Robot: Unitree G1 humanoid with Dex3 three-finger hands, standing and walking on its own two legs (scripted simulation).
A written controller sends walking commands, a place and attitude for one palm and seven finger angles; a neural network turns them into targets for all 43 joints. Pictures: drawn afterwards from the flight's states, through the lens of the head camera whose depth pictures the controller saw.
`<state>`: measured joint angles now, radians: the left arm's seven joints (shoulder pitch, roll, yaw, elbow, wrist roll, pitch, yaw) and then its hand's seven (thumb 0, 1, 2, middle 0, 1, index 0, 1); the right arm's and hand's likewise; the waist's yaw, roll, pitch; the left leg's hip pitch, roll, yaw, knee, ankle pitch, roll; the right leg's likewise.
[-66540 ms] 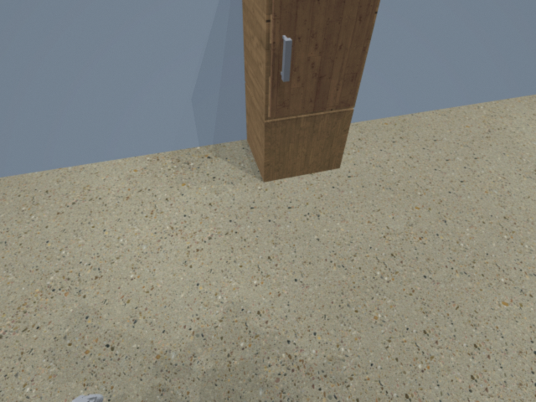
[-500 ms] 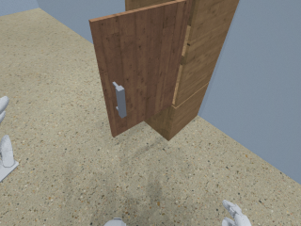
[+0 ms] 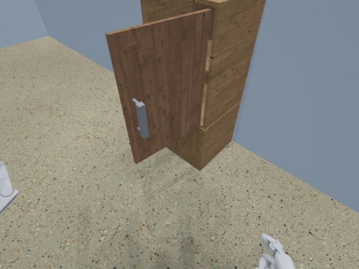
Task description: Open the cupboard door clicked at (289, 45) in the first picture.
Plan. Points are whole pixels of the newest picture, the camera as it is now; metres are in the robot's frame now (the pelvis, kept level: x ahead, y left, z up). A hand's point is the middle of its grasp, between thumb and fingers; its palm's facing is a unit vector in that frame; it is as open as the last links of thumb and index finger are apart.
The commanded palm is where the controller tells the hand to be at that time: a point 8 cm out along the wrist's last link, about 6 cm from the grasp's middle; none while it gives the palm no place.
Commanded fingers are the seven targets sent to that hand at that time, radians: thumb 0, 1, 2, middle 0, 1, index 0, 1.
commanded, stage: stop stepping back and stand still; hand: left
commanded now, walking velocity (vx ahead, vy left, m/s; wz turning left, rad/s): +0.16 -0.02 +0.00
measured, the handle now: (139, 118) +0.66 +0.18 -0.06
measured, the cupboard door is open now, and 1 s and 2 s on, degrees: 82 82 82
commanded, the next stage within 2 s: let the arm hang, fingers relaxed in 0.14 s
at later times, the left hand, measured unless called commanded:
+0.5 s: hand out of the picture +0.10 +0.16 -0.15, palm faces +0.00 -0.98 -0.18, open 7.4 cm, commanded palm none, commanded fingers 0.00 0.90 0.90 -0.20 -0.30 -0.20 -0.30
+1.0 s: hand out of the picture -0.04 +0.16 -0.16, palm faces +0.13 -0.98 -0.17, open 7.4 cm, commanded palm none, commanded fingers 0.00 0.90 0.90 -0.20 -0.30 -0.20 -0.30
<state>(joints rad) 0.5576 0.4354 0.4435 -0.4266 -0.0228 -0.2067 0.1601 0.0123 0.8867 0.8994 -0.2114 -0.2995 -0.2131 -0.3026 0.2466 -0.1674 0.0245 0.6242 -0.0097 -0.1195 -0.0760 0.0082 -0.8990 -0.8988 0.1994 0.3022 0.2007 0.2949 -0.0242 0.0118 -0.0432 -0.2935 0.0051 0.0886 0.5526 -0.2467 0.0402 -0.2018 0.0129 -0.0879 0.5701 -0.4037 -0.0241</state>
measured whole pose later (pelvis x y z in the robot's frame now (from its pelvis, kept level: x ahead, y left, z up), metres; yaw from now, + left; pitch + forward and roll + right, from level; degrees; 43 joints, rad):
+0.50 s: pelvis +0.00 +0.00 -0.01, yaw +3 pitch -2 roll +2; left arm 0.24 0.15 -0.02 0.76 0.02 0.06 0.00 0.01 0.91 0.90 -0.19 -0.30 -0.20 -0.30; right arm 0.20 -0.22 0.01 0.86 -0.03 0.02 -0.01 0.01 -0.90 -0.90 0.20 0.30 0.20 0.29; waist -0.06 -0.01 0.04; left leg -0.32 -0.01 0.03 0.63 -0.30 -0.01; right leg -0.29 0.01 -0.01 0.68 -0.35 -0.04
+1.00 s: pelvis +0.00 +0.00 +0.01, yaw +5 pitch -2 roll +0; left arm 0.32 0.13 0.00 1.15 0.00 0.00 0.03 0.00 0.91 0.90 -0.20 -0.30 -0.20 -0.30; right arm 0.32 -0.12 0.01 1.16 -0.02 0.01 -0.04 0.00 -0.90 -0.90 0.20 0.30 0.20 0.29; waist 0.00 0.01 0.03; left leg -0.18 0.00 0.01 0.41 -0.19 0.01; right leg -0.14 0.04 -0.04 0.39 -0.21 -0.05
